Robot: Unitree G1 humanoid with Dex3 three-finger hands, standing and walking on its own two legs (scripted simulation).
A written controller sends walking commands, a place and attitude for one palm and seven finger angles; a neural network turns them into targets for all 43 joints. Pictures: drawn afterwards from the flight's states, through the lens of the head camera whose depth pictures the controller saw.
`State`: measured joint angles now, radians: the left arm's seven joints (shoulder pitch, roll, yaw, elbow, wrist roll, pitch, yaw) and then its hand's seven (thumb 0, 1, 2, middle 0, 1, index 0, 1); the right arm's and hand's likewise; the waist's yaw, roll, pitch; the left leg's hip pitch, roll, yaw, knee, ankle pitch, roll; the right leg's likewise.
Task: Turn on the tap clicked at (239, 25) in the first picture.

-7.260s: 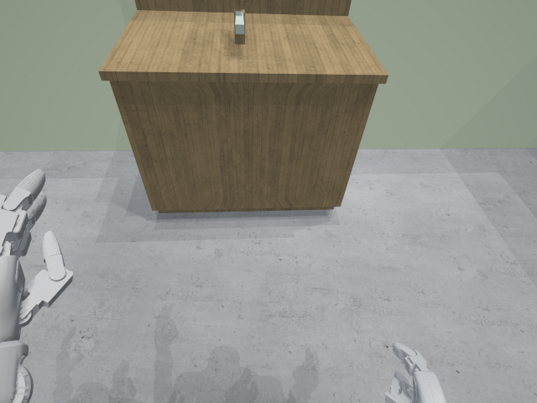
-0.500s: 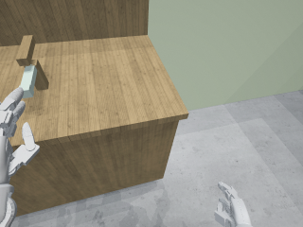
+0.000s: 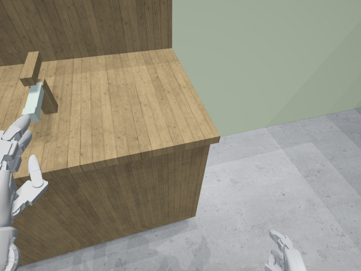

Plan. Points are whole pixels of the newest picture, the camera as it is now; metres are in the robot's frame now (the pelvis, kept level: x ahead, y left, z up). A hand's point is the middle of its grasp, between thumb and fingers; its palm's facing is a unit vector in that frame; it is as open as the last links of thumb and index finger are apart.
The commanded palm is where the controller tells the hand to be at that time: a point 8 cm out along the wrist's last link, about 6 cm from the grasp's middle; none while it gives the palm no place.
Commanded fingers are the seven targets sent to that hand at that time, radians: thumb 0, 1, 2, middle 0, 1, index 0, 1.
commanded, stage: shuffle to correct the standing spot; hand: left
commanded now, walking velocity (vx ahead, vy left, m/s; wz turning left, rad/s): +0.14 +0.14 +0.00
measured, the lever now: (31, 114) +0.43 +0.41 +0.09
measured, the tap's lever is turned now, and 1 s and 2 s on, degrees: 0 0 0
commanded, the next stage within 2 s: come to a stop and stand still in 0.90 s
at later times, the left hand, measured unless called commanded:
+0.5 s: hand (38, 159) +0.26 +0.28 +0.15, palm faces +0.41 -0.82 -0.39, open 7.4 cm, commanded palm +0.20 +0.31 +0.17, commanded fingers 0.00 0.90 0.90 -0.20 -0.30 -0.20 -0.30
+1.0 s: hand (43, 136) +0.30 +0.28 +0.17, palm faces +0.42 -0.82 -0.38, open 7.4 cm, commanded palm +0.25 +0.33 +0.17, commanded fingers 0.00 0.90 0.90 -0.20 -0.30 -0.20 -0.30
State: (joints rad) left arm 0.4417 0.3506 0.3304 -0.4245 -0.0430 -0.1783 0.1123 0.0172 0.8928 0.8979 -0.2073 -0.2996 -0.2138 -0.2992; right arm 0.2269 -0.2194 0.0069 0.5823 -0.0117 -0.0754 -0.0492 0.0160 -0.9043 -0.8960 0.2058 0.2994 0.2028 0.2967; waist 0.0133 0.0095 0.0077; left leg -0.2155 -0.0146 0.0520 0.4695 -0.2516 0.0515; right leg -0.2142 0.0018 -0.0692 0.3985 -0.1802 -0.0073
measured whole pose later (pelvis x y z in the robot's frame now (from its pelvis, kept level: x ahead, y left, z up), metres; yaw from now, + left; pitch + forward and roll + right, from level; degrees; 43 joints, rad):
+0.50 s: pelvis +0.04 +0.03 -0.02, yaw -1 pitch -2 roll +0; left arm 0.41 0.37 0.39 -0.49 -0.04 -0.22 0.12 0.02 0.89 0.90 -0.21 -0.30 -0.21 -0.30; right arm 0.19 -0.18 -0.01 0.60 0.00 -0.07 -0.01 0.02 -0.91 -0.90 0.20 0.30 0.20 0.30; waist 0.02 -0.03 0.07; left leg -0.21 -0.08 0.10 0.65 -0.41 0.11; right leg -0.40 -0.04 0.00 1.03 -0.49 -0.01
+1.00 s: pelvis +0.10 +0.05 -0.01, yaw +0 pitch -3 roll +3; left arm 0.44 0.35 0.35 -0.51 -0.04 -0.20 0.12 0.02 0.89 0.90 -0.21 -0.30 -0.22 -0.30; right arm 0.20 -0.24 -0.02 0.61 0.00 -0.08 -0.03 0.02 -0.91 -0.90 0.20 0.30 0.20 0.30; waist 0.04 -0.05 0.07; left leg -0.38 0.07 0.03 0.68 -0.30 0.01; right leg -0.32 -0.07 -0.09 0.63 -0.27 -0.05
